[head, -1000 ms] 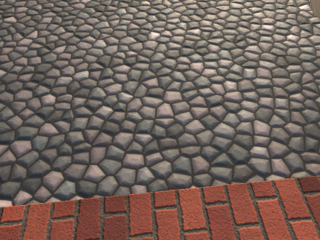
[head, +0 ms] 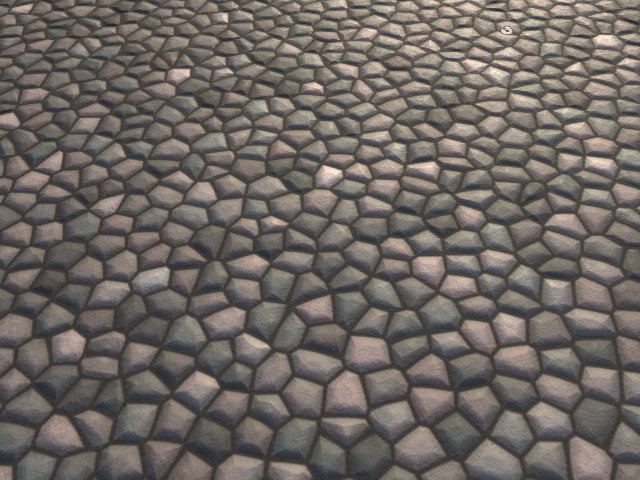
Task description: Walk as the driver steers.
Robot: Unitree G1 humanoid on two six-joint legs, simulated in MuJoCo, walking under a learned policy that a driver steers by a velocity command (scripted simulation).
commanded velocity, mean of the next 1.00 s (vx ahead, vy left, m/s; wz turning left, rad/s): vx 0.50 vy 0.00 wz -0.50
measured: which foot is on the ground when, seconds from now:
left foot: up 0.00-0.40, down 0.42-0.90, up 0.92-1.00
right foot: down 0.00-0.40, up 0.42-0.88, down 0.90-1.00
